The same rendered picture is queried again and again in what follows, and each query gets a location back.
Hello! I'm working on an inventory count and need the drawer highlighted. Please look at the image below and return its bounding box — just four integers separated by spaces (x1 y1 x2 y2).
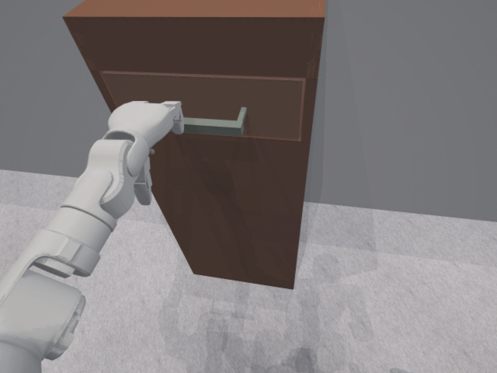
103 71 306 139

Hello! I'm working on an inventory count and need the robot left upper arm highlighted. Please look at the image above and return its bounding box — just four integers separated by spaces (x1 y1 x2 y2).
0 269 86 373

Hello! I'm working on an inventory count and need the handle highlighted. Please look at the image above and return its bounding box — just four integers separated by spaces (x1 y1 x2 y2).
170 107 247 136

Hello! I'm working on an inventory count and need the robot left hand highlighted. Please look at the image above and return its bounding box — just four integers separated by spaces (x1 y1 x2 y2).
108 101 184 205

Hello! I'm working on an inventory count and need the left robot forearm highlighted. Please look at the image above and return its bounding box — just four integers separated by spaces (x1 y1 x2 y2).
0 127 149 307

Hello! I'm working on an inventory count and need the cabinet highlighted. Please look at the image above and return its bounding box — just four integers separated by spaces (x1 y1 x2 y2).
62 0 326 290

